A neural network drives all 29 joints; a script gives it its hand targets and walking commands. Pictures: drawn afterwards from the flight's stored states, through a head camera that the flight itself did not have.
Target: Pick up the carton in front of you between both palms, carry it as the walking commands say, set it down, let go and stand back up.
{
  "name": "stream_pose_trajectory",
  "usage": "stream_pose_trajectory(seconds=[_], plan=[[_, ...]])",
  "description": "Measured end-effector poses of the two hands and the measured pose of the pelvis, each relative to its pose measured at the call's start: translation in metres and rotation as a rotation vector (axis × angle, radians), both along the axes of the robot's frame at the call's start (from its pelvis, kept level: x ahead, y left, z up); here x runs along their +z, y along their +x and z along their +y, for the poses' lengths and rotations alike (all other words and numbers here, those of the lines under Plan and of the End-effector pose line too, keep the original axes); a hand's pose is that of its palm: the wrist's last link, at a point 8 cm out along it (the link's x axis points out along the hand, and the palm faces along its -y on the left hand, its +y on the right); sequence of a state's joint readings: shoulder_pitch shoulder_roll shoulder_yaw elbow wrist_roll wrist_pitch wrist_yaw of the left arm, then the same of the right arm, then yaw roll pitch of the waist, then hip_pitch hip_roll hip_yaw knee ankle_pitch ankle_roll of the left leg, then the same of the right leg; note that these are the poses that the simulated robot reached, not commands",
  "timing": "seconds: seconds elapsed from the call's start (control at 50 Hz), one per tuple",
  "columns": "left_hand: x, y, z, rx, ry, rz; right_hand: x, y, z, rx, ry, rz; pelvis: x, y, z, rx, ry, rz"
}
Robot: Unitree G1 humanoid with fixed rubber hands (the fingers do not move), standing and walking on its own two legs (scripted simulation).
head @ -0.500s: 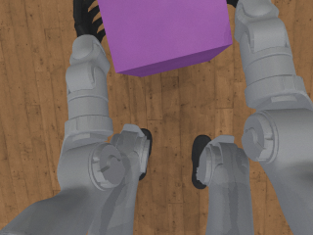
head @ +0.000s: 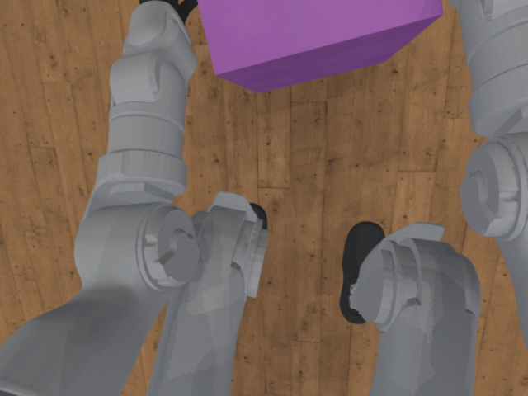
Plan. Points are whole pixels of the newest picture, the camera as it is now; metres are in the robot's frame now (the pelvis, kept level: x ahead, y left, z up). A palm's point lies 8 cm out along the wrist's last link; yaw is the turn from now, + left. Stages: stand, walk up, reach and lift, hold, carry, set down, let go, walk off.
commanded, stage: set down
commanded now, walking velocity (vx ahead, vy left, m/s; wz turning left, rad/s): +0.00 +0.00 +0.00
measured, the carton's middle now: out of the picture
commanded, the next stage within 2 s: none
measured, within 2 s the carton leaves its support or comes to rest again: rests again in 0.10 s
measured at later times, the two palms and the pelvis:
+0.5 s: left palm (162, 15) +0.52 +0.18 -0.17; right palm out of the picture +0.59 -0.12 -0.18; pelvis -0.01 -0.01 -0.02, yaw +1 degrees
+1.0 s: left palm (166, 24) +0.51 +0.18 -0.18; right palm out of the picture +0.58 -0.13 -0.20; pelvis -0.01 -0.01 -0.02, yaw +1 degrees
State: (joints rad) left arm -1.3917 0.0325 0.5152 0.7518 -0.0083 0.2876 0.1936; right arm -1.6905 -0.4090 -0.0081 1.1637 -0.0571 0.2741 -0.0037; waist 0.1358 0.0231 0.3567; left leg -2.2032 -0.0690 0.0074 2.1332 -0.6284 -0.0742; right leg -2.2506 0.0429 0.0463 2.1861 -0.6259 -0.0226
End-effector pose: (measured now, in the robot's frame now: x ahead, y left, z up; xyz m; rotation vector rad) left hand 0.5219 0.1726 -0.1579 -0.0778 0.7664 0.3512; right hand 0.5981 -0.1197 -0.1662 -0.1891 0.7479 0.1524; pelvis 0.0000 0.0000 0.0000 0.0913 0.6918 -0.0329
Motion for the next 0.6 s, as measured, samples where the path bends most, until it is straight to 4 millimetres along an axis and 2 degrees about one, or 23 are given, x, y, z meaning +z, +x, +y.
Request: stream_pose_trajectory(seconds=[0.12,0.28,0.6], plan=[[-0.004,-0.005,0.0,-0.028,-0.002,0.016,-0.008,-0.008,-0.002,-0.003,0.004,0.017,-0.006,-0.005,0.001,0.001,-0.002,-0.025],[-0.007,-0.004,0.003,-0.045,0.005,0.008,-0.01,-0.01,-0.002,0.007,0.029,0.012,-0.014,-0.012,-0.002,-0.004,0.004,-0.066],[-0.014,-0.005,0.01,-0.061,-0.008,-0.003,-0.017,-0.011,-0.003,0.032,0.103,-0.004,-0.019,-0.014,-0.01,-0.002,0.021,-0.102]])
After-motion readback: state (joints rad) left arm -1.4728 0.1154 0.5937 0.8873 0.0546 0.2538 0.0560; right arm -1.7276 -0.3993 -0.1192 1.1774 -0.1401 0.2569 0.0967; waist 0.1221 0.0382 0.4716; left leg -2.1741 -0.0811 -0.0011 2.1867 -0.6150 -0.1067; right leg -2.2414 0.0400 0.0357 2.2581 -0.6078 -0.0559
